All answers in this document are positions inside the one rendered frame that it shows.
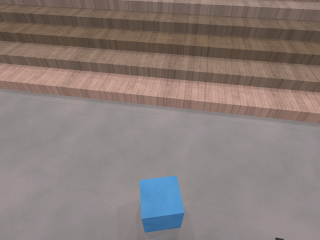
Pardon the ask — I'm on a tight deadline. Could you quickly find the carton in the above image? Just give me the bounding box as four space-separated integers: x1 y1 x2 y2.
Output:
139 175 185 233

